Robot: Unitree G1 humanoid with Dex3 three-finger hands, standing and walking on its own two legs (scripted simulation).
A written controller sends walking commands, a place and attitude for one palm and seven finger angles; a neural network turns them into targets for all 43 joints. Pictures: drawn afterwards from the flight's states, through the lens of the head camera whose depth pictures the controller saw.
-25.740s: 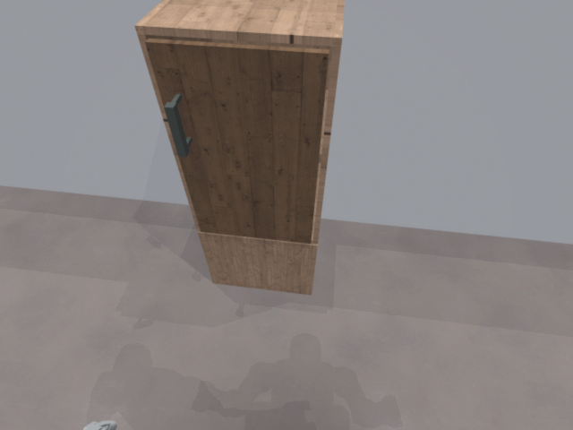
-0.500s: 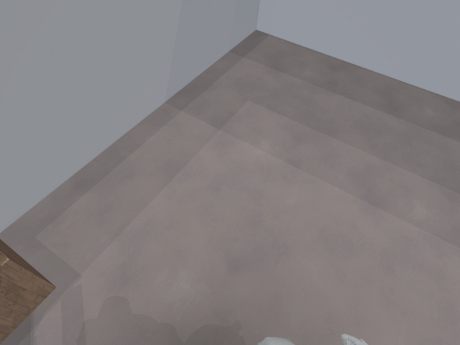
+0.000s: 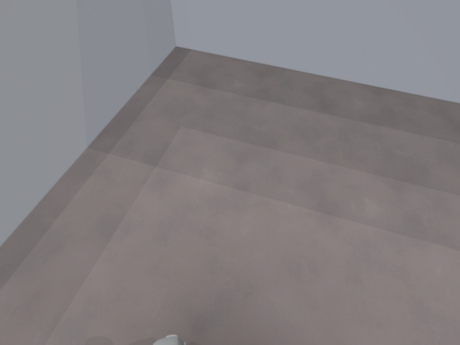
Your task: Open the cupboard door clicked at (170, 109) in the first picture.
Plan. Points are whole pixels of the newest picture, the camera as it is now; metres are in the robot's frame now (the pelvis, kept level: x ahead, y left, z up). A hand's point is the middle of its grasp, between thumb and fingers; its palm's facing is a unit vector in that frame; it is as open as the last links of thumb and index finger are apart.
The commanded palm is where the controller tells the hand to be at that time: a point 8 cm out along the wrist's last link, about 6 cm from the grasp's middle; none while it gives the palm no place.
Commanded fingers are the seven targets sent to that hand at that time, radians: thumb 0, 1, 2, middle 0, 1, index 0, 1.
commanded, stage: walk to a spot facing it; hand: left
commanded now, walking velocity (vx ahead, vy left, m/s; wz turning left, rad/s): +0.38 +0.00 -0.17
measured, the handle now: out of the picture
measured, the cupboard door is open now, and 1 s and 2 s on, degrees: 54 54 54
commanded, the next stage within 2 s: turn to face it in 0.62 s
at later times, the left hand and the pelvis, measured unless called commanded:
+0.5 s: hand (169, 271) +0.29 +0.14 -0.17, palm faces +0.00 -0.98 -0.21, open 7.2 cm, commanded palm none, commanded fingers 0.00 0.90 0.90 -0.20 -0.30 -0.20 -0.30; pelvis +0.24 -0.04 +0.00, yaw -3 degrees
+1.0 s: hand (197, 180) +0.54 +0.10 -0.16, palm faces +0.08 -0.98 -0.18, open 7.4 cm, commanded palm none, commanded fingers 0.00 0.90 0.90 -0.20 -0.30 -0.20 -0.30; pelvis +0.45 -0.08 -0.01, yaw +5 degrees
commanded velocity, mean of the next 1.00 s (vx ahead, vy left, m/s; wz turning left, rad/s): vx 0.23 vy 0.00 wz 0.13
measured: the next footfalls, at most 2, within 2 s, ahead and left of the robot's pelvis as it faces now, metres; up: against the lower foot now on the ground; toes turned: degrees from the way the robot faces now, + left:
left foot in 0.04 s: +0.14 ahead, +0.15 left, +0.00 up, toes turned +7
right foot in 0.32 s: +0.24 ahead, -0.15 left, +0.00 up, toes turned -11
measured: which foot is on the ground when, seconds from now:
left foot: up 0.00-0.02, down 0.04-0.32, up 0.34-0.60, down 0.62-0.86, up 0.88-1.00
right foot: down 0.00-0.04, up 0.06-0.30, down 0.32-0.62, up 0.64-0.86, down 0.88-1.00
